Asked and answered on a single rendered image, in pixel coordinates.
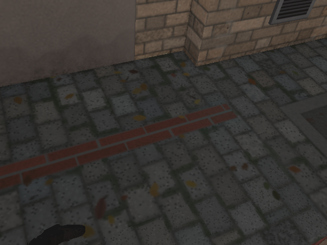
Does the robot left hand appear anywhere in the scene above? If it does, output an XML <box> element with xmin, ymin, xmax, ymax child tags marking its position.
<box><xmin>27</xmin><ymin>224</ymin><xmax>85</xmax><ymax>245</ymax></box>

